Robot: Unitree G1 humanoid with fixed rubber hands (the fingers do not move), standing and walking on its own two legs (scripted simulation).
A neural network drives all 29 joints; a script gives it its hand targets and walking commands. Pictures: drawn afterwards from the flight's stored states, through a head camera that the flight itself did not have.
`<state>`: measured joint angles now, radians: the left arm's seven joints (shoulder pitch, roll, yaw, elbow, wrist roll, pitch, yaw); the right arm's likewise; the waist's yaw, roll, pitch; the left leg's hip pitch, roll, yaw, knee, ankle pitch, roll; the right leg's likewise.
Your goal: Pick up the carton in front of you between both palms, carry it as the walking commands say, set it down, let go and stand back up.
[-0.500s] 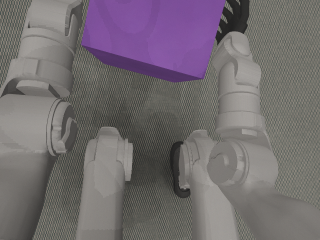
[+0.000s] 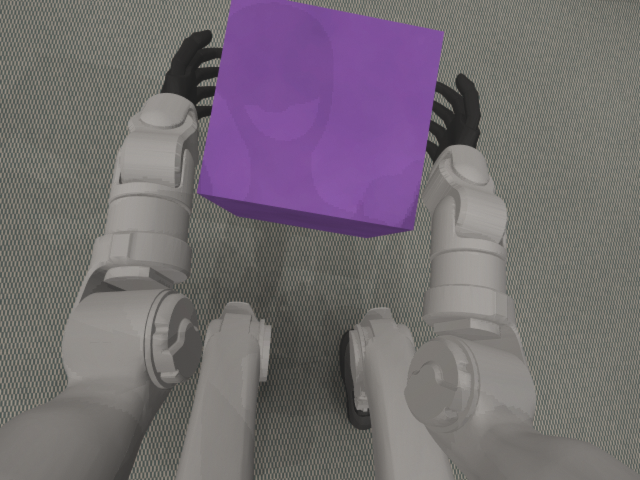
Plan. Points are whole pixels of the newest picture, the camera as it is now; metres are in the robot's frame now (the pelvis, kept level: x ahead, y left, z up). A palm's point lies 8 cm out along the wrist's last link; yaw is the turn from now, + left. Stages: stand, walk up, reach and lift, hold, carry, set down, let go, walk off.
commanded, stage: reach and lift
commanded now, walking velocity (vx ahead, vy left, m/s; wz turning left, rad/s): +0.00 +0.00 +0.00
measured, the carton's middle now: (316, 145) +0.51 +0.02 -0.13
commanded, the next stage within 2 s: none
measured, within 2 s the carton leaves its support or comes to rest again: neither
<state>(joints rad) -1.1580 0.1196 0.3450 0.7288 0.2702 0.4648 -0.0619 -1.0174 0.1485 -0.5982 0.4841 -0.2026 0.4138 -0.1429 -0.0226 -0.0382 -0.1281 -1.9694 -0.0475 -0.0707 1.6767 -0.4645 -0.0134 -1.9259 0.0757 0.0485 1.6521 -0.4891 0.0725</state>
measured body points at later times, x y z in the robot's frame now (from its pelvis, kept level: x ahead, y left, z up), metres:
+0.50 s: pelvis +0.04 +0.00 +0.13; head +0.19 +0.02 +0.55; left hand +0.46 +0.16 +0.09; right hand +0.46 -0.14 +0.10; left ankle +0.10 +0.12 -0.48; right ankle +0.11 -0.14 -0.48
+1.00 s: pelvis +0.08 -0.02 +0.24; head +0.10 -0.01 +0.69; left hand +0.40 +0.15 +0.24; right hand +0.42 -0.15 +0.25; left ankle +0.10 +0.12 -0.48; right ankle +0.10 -0.14 -0.48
